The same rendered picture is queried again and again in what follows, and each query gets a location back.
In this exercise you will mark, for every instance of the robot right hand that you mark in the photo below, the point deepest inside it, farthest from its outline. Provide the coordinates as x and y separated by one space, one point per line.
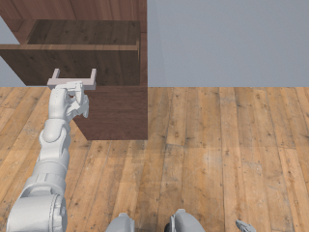
244 227

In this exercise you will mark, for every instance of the robot right thigh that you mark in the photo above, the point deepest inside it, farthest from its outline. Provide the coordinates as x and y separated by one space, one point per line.
184 222

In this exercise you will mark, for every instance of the drawer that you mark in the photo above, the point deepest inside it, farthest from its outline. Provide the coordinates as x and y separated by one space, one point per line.
76 47

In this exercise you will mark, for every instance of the robot left hand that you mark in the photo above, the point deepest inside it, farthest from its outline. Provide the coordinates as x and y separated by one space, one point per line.
62 106

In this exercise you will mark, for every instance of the robot left thigh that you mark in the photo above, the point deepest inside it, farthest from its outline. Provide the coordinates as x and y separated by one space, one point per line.
121 224

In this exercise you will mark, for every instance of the robot left upper arm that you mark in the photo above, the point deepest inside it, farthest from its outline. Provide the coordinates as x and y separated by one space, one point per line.
41 213

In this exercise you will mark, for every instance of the robot left forearm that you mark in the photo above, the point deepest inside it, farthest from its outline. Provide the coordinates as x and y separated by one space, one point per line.
51 167

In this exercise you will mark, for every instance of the cabinet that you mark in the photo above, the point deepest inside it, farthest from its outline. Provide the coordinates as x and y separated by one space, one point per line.
115 112

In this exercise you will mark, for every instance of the robot thigh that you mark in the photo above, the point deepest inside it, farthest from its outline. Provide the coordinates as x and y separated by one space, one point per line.
184 222
121 224

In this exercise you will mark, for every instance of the handle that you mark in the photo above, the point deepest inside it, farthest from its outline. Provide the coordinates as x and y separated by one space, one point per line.
88 83

